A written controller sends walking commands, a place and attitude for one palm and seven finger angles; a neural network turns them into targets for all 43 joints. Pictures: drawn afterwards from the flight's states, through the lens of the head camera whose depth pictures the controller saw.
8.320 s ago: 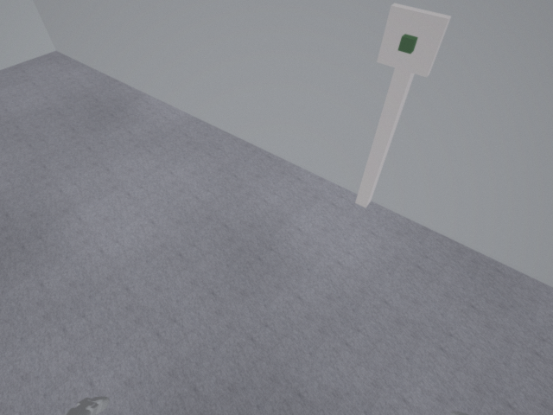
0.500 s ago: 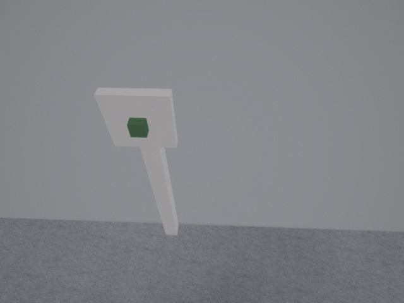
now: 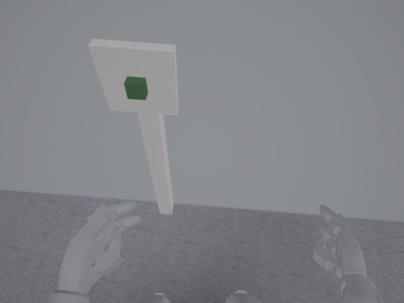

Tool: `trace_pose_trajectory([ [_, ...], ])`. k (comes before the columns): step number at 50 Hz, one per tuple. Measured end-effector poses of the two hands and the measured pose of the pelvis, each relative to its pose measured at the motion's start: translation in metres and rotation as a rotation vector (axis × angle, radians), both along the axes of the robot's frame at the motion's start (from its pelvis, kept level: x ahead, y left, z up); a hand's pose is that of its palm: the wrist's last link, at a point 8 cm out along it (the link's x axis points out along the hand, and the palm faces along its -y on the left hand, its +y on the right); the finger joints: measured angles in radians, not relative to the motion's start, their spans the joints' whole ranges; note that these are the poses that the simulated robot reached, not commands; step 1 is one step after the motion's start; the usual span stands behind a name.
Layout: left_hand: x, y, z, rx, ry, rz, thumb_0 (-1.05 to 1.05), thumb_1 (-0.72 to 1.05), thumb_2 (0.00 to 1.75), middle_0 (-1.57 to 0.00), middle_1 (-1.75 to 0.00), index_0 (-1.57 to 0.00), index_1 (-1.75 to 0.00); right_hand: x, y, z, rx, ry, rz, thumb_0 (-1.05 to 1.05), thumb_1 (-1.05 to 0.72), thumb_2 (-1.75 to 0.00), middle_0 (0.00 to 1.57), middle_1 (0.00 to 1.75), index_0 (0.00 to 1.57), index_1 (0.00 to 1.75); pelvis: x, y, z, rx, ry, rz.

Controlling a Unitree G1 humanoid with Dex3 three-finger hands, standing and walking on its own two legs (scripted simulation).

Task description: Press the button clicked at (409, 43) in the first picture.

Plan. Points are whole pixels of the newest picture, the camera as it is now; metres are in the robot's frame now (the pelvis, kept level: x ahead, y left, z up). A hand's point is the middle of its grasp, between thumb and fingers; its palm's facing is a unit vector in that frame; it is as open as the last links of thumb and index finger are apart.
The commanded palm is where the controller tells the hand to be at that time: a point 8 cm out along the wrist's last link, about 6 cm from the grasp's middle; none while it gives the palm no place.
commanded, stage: raise the hand and make a fist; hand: left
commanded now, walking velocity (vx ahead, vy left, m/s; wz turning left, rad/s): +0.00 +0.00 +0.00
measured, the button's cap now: (136, 87) +0.55 +0.20 +0.11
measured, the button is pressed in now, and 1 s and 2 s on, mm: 0 0 0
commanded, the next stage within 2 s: aim a knuckle at the button in 1.62 s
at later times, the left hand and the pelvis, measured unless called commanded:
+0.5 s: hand (86, 251) +0.20 +0.21 +0.05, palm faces +0.03 -1.00 -0.06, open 3.1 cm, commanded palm +0.16 +0.26 +0.06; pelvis -0.01 +0.02 +0.00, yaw +1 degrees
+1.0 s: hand (73, 228) +0.22 +0.23 +0.08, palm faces +0.02 -1.00 -0.07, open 3.1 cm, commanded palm +0.19 +0.28 +0.09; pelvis +0.01 +0.03 +0.02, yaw +1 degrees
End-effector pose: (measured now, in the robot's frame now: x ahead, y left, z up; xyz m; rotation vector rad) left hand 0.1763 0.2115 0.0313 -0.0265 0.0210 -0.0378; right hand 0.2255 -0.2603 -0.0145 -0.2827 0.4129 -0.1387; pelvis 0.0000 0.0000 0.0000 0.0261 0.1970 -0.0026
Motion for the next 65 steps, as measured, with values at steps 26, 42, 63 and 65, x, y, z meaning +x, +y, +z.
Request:
trace_pose_trajectory([
  [26,-0.003,0.050,0.025,0.091,0.054,0.065,0.02,0.90,0.90,-1.19,-1.37,-1.19,-1.38,-0.102,0.056,-0.063,0.089,0.321,-0.054,0.01,-0.90,-0.90,0.20,0.30,0.20,0.30,-0.011,0.024,-0.002,-0.057,0.014,0.025],
  [42,0.012,0.062,0.046,0.093,0.010,0.061,0.02,0.90,0.90,-1.30,-1.49,-1.30,-1.50,-0.040,0.061,-0.023,0.057,0.154,0.008,0.01,-0.90,-0.90,0.20,0.30,0.20,0.30,0.004,0.029,0.010,-0.065,-0.017,0.032],
  [63,0.039,0.077,0.074,0.100,0.004,0.059,0.02,0.90,0.90,-1.30,-1.50,-1.30,-1.50,-0.053,0.055,-0.027,0.078,0.231,0.015,0.01,-0.90,-0.90,0.20,0.30,0.20,0.30,0.014,0.021,0.026,-0.057,-0.055,0.037],
  [65,0.041,0.076,0.075,0.095,0.005,0.059,0.02,0.90,0.90,-1.30,-1.50,-1.30,-1.50,-0.055,0.050,-0.025,0.072,0.231,0.005,0.01,-0.90,-0.90,0.20,0.30,0.20,0.30,0.014,0.020,0.028,-0.055,-0.058,0.035],
])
